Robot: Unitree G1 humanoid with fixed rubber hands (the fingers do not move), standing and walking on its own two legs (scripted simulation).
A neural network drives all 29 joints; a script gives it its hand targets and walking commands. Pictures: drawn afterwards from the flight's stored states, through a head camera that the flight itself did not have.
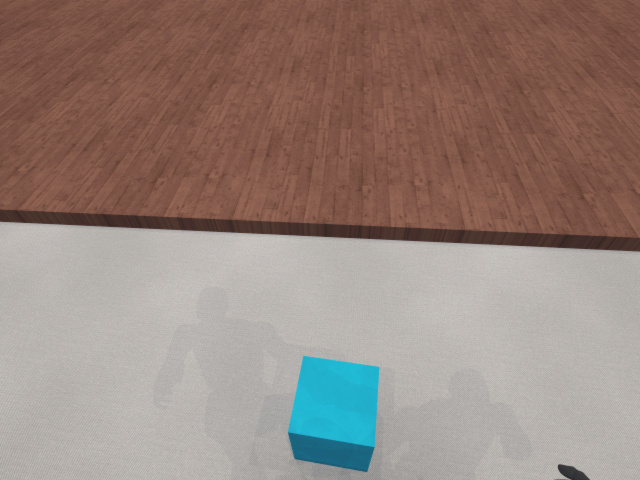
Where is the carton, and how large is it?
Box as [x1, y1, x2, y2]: [288, 356, 378, 471]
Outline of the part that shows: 303,356 288,429 288,434 294,457 302,460 366,471 374,447 378,367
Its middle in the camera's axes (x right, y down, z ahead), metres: +0.05 +0.50 +1.08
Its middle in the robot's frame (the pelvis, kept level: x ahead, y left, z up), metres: +0.43 -0.02 -0.66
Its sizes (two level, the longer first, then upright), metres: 0.210 0.200 0.250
